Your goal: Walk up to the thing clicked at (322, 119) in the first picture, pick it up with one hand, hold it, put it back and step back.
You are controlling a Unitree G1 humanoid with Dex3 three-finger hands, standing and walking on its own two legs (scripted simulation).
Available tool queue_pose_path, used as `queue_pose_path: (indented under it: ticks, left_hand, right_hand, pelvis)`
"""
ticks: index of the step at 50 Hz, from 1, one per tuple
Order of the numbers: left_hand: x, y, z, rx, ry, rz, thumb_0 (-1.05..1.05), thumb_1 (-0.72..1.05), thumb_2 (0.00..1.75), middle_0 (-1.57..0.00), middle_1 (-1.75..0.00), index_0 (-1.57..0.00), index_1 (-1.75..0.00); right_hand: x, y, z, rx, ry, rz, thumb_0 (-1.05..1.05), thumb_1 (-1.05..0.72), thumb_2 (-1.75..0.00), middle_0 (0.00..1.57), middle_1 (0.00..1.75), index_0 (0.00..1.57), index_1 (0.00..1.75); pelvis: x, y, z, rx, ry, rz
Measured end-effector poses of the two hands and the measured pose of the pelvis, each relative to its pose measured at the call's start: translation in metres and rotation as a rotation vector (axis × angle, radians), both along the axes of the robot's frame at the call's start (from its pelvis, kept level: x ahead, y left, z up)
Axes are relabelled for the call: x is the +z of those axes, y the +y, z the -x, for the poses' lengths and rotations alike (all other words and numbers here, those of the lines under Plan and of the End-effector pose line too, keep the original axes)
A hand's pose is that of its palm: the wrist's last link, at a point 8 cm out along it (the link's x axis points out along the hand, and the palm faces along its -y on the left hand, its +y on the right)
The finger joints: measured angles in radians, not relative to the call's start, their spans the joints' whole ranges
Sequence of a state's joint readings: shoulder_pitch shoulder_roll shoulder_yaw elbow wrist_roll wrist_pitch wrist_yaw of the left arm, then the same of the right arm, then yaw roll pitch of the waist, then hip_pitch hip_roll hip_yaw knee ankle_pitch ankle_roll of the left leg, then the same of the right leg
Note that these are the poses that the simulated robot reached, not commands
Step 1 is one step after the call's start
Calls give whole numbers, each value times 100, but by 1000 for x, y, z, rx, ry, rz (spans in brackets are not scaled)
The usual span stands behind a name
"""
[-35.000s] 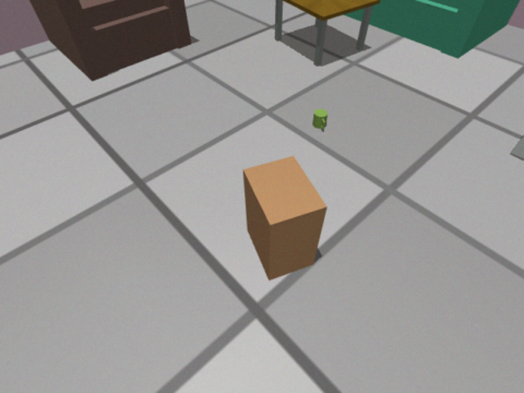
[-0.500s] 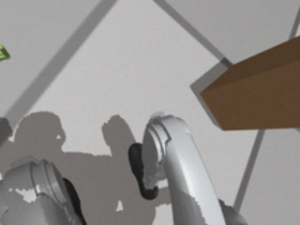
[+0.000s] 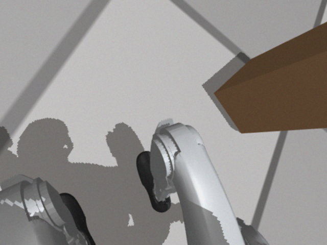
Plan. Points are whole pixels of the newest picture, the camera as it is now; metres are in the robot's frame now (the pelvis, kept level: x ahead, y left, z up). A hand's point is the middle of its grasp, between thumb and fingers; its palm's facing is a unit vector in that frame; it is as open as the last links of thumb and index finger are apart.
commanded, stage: close in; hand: left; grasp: from above
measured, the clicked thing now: out of the picture +0.58 +0.28 -0.28
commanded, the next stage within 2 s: rest palm in 0.18 s
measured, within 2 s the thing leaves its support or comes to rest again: neither
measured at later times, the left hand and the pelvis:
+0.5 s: hand out of the picture +0.56 +0.30 -0.19, palm faces -0.47 -0.09 -0.88, open 13.8 cm; pelvis +0.01 +0.00 +0.00, yaw -1 degrees
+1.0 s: hand out of the picture +0.56 +0.29 -0.23, palm faces -0.45 -0.09 -0.89, open 13.8 cm; pelvis +0.01 +0.00 -0.01, yaw -3 degrees
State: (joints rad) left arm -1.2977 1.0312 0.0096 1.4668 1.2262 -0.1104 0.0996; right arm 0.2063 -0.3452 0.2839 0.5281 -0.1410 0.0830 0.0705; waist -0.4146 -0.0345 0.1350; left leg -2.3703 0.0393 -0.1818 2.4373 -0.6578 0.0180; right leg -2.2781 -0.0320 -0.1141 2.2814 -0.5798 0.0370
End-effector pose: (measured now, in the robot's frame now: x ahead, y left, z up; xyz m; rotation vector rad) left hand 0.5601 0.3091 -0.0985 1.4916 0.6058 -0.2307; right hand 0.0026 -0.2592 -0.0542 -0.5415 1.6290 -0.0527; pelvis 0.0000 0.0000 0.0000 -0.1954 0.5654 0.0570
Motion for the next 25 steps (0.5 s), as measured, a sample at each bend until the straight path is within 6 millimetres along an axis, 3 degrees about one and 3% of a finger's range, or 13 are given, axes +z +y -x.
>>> queue_pose_path:
  ticks: [8, 15, 25]
  left_hand:
    - [-13, -2, 1, -72, -64, 29, 0, -47, 95, -11, -106, -13, -104]
    - [-21, -6, -6, -56, -88, 15, 0, -46, 98, -12, -105, -13, -104]
    - [-37, -13, -7, -22, -44, 8, 0, -48, 98, -11, -102, -11, -101]
  right_hand:
    - [2, -8, -13, 57, 7, 49, 0, -90, -90, 20, 30, 21, 30]
    - [3, -4, -26, 64, -39, 39, 0, -90, -90, 20, 30, 21, 30]
    - [1, 8, -20, 48, -43, -6, 0, -90, -90, 20, 30, 21, 30]
  pelvis:
    - [-6, 0, -1, 2, -3, 9]
    - [-5, 2, -5, -1, 12, 18]
    - [-5, 3, -7, -7, 12, 22]
